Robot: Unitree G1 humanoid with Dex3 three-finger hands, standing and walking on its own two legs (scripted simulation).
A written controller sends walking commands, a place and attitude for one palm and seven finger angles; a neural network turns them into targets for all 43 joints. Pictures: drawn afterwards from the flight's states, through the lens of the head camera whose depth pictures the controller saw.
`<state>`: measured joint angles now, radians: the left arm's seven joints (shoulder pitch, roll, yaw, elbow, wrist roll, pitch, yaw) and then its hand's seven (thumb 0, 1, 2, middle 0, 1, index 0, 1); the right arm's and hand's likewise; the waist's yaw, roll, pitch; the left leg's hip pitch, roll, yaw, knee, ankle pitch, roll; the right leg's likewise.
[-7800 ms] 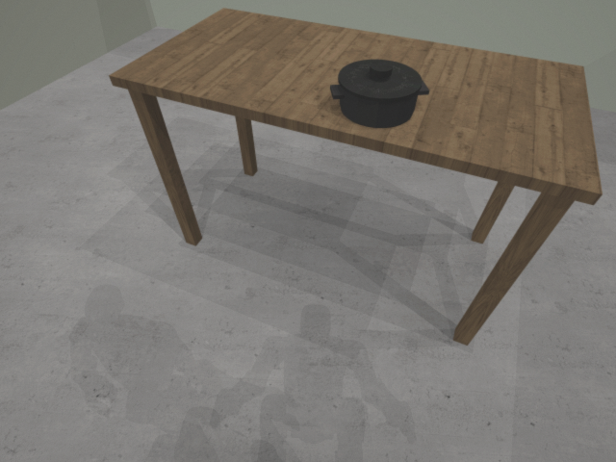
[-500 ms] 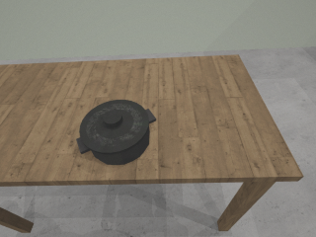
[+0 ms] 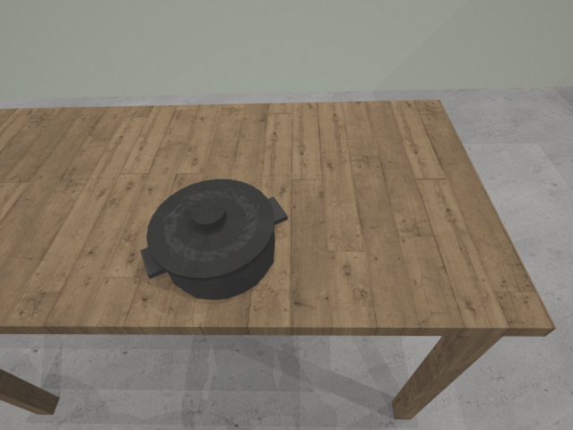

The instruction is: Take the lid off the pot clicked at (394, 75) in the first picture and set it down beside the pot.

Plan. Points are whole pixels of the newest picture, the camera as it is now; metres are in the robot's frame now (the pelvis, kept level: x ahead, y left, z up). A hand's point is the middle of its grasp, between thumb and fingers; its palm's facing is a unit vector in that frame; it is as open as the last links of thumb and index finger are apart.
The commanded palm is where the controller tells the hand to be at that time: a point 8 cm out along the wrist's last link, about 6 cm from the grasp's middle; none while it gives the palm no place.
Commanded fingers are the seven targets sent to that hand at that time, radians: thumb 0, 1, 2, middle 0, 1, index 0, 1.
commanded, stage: look again from close up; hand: left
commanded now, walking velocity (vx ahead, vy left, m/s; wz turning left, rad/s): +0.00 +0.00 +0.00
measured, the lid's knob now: (208, 214) +0.40 +0.14 +0.08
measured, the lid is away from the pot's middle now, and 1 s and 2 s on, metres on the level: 0.00 0.00 0.00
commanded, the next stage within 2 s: shuffle to correct the standing spot in 0.54 s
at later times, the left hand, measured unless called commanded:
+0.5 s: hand out of the picture -0.01 +0.18 -0.17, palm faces +0.01 -0.98 -0.21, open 7.3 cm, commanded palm none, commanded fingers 0.00 0.90 0.90 -0.20 -0.30 -0.20 -0.30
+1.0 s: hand out of the picture -0.01 +0.19 -0.18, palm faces -0.01 -0.97 -0.25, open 7.3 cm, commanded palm none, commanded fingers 0.00 0.90 0.90 -0.20 -0.30 -0.20 -0.30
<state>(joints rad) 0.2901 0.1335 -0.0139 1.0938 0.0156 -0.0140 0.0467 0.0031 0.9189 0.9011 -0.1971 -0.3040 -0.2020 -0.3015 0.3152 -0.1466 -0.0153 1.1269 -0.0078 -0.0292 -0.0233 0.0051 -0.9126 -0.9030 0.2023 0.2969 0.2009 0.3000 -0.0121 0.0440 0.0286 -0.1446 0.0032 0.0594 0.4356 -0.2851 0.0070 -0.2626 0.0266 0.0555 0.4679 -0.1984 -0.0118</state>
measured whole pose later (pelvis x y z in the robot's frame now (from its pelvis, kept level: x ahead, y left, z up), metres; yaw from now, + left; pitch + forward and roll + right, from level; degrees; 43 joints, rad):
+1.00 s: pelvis -0.03 +0.01 -0.01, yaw -1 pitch +0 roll +1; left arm 0.27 0.16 0.02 1.02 0.03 0.02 0.06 0.00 0.91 0.90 -0.20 -0.30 -0.20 -0.30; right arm 0.25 -0.13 -0.05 1.06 0.00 0.01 -0.03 0.01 -0.92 -0.90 0.20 0.30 0.20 0.30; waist -0.01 0.00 0.08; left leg -0.26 -0.01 0.09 0.57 -0.31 0.02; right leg -0.38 0.02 0.08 0.59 -0.21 0.00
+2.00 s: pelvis -0.03 +0.01 +0.00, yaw +1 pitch -1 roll +0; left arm 0.27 0.16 -0.01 1.03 0.01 -0.02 0.05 0.01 0.92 0.90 -0.20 -0.30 -0.20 -0.30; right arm 0.18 -0.19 -0.02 1.04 -0.01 -0.02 -0.01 0.01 -0.91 -0.90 0.20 0.30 0.20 0.30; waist 0.00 0.04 0.02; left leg -0.18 -0.02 0.03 0.50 -0.31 0.03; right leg -0.25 0.00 0.04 0.51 -0.25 0.01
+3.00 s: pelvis -0.04 +0.02 +0.00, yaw +3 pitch -2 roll +0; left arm 0.45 0.19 -0.05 0.39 -0.01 0.01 0.16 0.03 0.95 0.90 -0.28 -0.39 -0.28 -0.39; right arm 0.37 -0.22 0.00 0.90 0.05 -0.22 -0.03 0.03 -0.93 -0.90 0.21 0.30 0.20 0.30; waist 0.00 0.03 0.01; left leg -0.17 -0.05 0.01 0.51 -0.30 0.04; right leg -0.22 -0.03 0.01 0.51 -0.25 0.02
